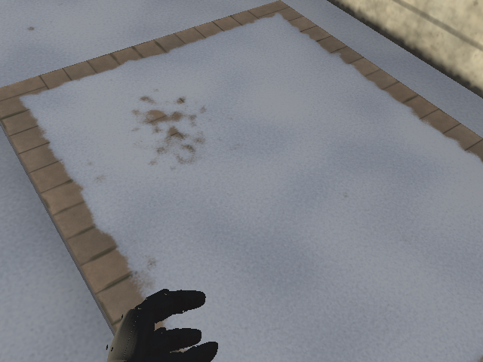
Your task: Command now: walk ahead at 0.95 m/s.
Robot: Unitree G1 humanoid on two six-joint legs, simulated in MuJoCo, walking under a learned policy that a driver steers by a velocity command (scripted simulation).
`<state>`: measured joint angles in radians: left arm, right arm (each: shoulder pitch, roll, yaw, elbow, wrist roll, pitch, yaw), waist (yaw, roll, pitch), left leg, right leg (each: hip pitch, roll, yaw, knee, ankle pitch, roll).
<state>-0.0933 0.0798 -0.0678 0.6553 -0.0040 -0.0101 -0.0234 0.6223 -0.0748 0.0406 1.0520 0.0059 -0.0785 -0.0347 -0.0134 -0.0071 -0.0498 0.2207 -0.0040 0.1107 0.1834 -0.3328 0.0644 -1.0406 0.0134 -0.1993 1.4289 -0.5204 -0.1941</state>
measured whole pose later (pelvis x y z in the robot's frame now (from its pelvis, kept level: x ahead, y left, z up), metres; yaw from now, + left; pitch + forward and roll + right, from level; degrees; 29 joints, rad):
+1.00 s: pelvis +1.03 +0.05 +0.13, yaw +10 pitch +2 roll -1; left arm 0.16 0.25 0.03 0.75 0.05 -0.10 0.00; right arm 0.37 -0.27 -0.05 0.88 0.00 -0.07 -0.01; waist -0.05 0.02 0.05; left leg -0.31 -0.01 -0.05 1.36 -0.33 0.09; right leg -0.45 -0.02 -0.12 0.63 -0.18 -0.06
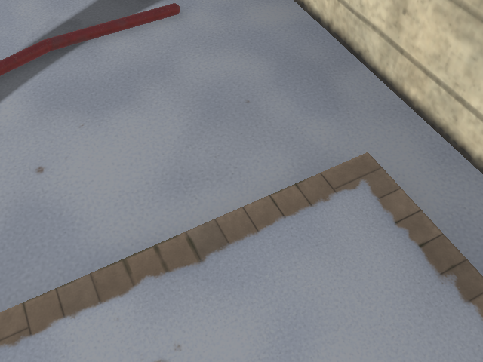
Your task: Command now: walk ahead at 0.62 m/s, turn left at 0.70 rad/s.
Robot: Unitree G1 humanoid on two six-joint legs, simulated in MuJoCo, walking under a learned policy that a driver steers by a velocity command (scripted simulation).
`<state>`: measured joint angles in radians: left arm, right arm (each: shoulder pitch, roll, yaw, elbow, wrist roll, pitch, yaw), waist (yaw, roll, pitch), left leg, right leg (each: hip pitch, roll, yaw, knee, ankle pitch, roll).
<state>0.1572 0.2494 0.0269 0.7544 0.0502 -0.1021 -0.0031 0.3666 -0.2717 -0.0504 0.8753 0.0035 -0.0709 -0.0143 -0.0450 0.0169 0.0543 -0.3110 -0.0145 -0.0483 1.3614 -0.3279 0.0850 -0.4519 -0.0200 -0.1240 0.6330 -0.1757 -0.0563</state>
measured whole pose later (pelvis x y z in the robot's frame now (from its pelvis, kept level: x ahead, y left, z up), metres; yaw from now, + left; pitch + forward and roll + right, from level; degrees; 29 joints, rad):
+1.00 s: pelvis +0.36 -0.05 +0.03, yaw +48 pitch +0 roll +1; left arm 0.19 0.30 0.04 0.68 0.02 0.03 0.03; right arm 0.23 -0.37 -0.09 0.69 -0.03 0.06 0.02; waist 0.01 0.05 0.03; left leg -0.48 -0.20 -0.23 1.08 -0.38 -0.02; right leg -0.25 0.05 0.07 0.44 -0.19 -0.04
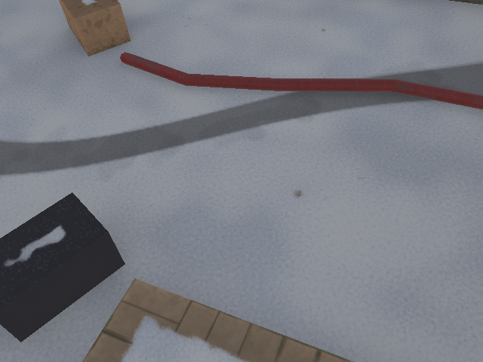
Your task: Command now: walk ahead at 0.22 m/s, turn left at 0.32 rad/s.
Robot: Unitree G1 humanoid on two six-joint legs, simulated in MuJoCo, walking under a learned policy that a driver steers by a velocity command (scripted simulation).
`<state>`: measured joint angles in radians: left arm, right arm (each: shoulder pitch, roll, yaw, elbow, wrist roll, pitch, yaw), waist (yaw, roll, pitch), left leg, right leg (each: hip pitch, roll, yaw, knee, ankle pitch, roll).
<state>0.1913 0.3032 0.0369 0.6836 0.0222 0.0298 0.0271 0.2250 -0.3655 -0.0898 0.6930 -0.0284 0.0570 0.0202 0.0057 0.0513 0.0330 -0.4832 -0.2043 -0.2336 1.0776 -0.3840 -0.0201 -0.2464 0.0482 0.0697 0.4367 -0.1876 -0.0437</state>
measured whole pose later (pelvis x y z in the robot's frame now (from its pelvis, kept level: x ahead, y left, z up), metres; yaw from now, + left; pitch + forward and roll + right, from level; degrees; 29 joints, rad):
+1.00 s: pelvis +0.49 -0.03 -0.01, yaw +2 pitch +0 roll -2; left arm 0.53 0.30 0.05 0.86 0.00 -0.09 -0.03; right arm 0.12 -0.30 -0.01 0.76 -0.05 -0.04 0.06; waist 0.06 0.02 0.01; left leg -0.71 0.12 -0.03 0.87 0.04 0.06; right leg 0.00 0.10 -0.07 0.33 -0.33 -0.09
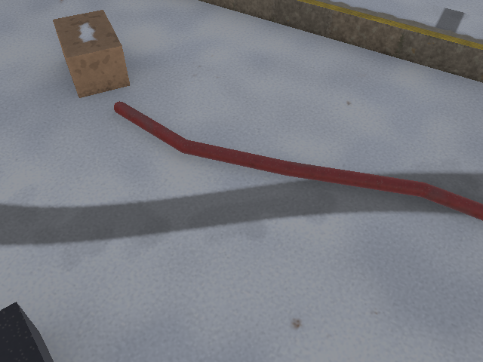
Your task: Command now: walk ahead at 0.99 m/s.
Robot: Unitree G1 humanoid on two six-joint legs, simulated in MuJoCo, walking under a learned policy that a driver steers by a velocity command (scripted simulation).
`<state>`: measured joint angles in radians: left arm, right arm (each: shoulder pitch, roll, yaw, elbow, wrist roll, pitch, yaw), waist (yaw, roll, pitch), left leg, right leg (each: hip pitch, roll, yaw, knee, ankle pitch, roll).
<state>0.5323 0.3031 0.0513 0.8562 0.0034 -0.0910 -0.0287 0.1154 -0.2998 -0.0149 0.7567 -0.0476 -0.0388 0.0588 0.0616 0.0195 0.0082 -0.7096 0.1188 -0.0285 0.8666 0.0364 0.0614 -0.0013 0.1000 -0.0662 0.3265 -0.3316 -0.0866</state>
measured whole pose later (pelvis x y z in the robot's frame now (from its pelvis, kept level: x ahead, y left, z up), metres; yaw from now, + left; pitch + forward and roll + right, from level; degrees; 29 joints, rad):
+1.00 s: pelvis +0.93 -0.18 -0.16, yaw -44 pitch +3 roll +1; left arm 0.47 0.33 0.08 0.88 -0.01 -0.07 -0.01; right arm -0.07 -0.25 0.02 0.60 -0.03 -0.06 0.01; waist 0.14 -0.01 0.05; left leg -0.64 0.05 -0.05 0.57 -0.09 0.01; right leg 0.13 0.16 0.29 0.33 -0.43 -0.18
